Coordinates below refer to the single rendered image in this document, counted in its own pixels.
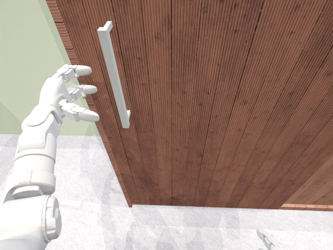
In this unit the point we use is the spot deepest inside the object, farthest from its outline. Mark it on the left robot upper arm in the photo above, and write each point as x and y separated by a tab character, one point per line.
29	223

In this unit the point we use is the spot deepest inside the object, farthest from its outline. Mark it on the right robot hand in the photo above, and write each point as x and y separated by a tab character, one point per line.
270	241

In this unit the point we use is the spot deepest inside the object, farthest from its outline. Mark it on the left robot forearm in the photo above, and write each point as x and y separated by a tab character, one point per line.
33	170

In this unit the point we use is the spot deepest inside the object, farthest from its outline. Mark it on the handle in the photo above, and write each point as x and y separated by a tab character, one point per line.
106	45

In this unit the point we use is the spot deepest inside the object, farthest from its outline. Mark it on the left robot hand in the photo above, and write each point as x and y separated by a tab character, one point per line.
54	93

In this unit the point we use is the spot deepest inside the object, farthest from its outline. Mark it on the wardrobe door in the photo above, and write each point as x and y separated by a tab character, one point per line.
231	100
318	189

